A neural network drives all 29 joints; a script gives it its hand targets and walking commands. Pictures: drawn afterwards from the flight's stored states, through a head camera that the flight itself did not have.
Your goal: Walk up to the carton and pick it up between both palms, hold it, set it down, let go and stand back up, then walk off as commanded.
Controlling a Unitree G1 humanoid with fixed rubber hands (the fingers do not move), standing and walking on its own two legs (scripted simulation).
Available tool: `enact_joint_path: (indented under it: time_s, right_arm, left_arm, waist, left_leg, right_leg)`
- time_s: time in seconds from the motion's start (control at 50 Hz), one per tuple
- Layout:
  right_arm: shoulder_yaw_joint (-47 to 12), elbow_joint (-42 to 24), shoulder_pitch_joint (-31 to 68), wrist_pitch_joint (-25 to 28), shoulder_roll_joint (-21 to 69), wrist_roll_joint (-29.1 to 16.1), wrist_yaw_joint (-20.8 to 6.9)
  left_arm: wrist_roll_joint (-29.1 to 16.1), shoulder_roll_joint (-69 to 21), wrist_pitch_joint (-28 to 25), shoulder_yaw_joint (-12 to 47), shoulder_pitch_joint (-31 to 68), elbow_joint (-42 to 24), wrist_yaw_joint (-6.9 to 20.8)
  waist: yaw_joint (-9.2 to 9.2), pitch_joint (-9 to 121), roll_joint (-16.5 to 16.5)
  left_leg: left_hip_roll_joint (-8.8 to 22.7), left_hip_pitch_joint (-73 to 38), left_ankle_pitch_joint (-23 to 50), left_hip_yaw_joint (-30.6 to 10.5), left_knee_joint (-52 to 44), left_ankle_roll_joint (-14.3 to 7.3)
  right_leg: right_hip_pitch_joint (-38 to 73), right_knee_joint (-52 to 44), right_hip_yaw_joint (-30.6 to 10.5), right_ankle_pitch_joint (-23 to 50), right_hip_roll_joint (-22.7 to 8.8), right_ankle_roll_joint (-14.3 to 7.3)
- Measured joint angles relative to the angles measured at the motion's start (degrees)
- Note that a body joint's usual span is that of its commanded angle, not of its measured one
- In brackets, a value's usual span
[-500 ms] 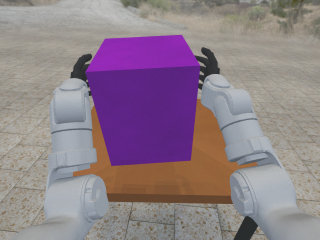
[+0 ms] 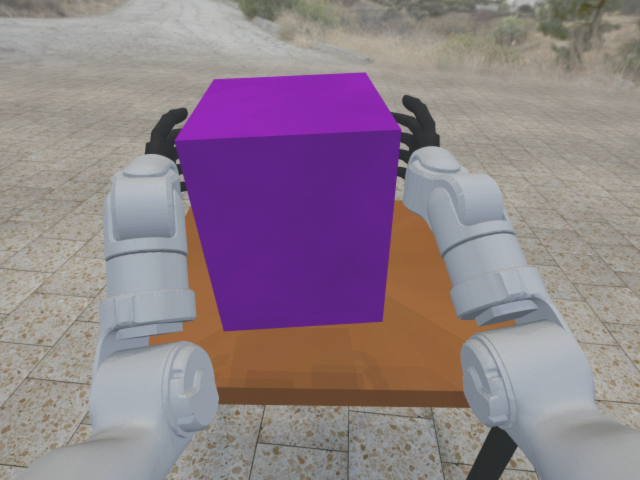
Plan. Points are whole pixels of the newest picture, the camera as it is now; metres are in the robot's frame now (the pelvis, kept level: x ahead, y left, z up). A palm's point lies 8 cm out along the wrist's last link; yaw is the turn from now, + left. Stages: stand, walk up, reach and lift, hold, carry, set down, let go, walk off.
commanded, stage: hold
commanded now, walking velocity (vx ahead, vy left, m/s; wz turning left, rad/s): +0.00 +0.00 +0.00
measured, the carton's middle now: (296, 198) +0.40 +0.00 +0.25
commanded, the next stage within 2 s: set down in 0.24 s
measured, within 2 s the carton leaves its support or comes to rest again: neither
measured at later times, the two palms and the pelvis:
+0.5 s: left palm (156, 154) +0.38 +0.16 +0.32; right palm (412, 146) +0.37 -0.13 +0.33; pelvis +0.01 +0.00 +0.00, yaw +2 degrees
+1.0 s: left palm (167, 209) +0.40 +0.17 +0.23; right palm (390, 210) +0.39 -0.12 +0.24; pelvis +0.02 +0.02 +0.00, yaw +2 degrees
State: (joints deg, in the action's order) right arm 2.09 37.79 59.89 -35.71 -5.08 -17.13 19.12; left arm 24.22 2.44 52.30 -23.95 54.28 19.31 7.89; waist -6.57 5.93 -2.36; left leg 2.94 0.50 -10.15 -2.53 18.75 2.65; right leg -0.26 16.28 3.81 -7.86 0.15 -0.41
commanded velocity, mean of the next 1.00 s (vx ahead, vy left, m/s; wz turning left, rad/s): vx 0.00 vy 0.00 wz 0.00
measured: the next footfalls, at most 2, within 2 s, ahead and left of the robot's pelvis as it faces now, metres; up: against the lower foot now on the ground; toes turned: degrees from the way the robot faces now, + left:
none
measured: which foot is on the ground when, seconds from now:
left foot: down 0.00-1.00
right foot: down 0.00-1.00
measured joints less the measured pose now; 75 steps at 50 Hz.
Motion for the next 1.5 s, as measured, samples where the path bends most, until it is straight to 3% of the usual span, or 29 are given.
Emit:
enact_joint_path:
  time_s: [0.12, 0.24, 0.42, 0.5, 0.62, 0.76, 0.9, 1.06, 1.16, 1.3, 1.5]
  right_arm:
    - [0.5, 1.0, 0.7, 0.7, 0.5, 0.0, 0.0]
    - [2.7, 2.2, 1.3, 0.7, 1.2, 1.8, -0.5]
    - [-0.8, 0.4, 1.2, 3.0, -0.1, 0.8, -0.3]
    - [2.9, 2.7, 2.5, 6.5, 1.6, 3.8, -1.5]
    - [7.1, 3.4, 1.3, 14.8, 4.1, 8.0, -3.9]
    - [7.8, 2.7, -4.7, 21.2, 6.9, 11.3, -5.1]
    - [4.9, -3.1, -12.8, 28.4, 6.4, 9.0, -6.1]
    - [4.5, -4.0, -15.8, 30.3, 5.6, 8.8, -6.6]
    - [5.3, -2.7, -15.5, 30.5, 5.2, 9.1, -7.0]
    - [7.3, -0.4, -13.4, 29.6, 4.8, 11.9, -7.3]
    - [10.7, 2.6, -13.2, 32.7, 7.2, 16.2, -7.8]
  left_arm:
    - [-0.1, 0.5, 0.1, 0.0, 0.2, -0.2, 0.1]
    - [-0.6, 1.3, -0.6, 0.8, 0.6, 1.9, 0.1]
    - [-1.9, 2.1, -2.2, 2.2, 0.5, -0.2, -0.7]
    - [0.3, 1.0, -5.5, -1.3, 2.8, 1.8, -0.2]
    - [3.8, 0.4, -11.1, -1.8, 3.3, 1.1, 1.1]
    - [5.7, -0.6, -12.3, -0.7, -0.8, -1.3, 2.4]
    - [1.3, -2.1, -14.8, 5.3, -9.0, -9.5, -1.5]
    - [0.6, -3.3, -15.3, 7.1, -10.4, -9.5, -3.3]
    - [0.9, -3.9, -15.7, 6.6, -9.2, -7.4, -3.8]
    - [2.3, -5.1, -17.7, 2.8, -5.3, -1.0, -3.1]
    - [1.0, -3.6, -21.9, 2.2, -5.7, 4.1, -2.6]
  waist:
    - [0.49, -0.2, -0.4]
    - [-0.43, -0.1, -0.5]
    - [-2.39, -1.6, -0.4]
    - [-1.79, -1.8, -0.6]
    - [-0.82, -3.7, -1.2]
    - [-0.36, -7.8, -2.8]
    - [-0.39, -10.2, -4.2]
    - [-2.37, -11.2, -4.9]
    - [-2.87, -11.1, -3.4]
    - [-1.86, -11.3, -1.6]
    - [-1.25, -10.1, -3.5]
  left_leg:
    - [0.2, 0.0, 0.1, -0.2, 0.1, 0.2]
    - [-0.1, 0.9, 0.3, -1.1, 0.0, 0.2]
    - [-0.3, 0.0, -0.2, -2.3, 0.5, -0.1]
    - [-0.6, -0.7, -0.3, -1.6, 0.0, -0.4]
    - [-1.2, -3.8, -0.4, -1.1, -1.4, -0.9]
    - [-1.8, -6.3, -1.1, -1.2, -1.2, -1.4]
    - [-1.5, -3.9, -1.9, -1.2, 0.8, -1.2]
    - [-1.3, -3.0, -2.0, -0.9, 1.4, -1.3]
    - [-1.4, -3.1, -1.6, -0.1, 0.8, -1.5]
    - [-2.0, -3.7, -0.3, 0.6, -1.0, -2.1]
    - [-1.8, -2.6, 0.4, -0.3, -1.7, -1.5]
  right_leg:
    - [0.2, -0.3, 0.2, 0.2, 0.3, -0.2]
    - [-0.5, 0.2, 1.1, -0.2, -0.1, -0.2]
    - [2.0, -1.7, 2.2, 0.1, -0.2, 0.2]
    - [2.1, -1.5, 1.6, -0.2, -0.5, 0.5]
    - [5.1, -2.7, 1.2, -0.2, -1.1, 1.0]
    - [8.1, -3.3, 1.3, -0.6, -1.7, 1.6]
    - [7.0, -4.2, 1.3, 0.1, -1.3, 1.6]
    - [6.2, -4.3, 1.0, 0.6, -1.1, 1.7]
    - [5.5, -3.7, 0.2, 0.6, -1.3, 1.8]
    - [4.6, -2.7, -0.4, 0.6, -2.0, 2.1]
    - [3.8, -3.4, 0.5, 1.0, -1.7, 1.6]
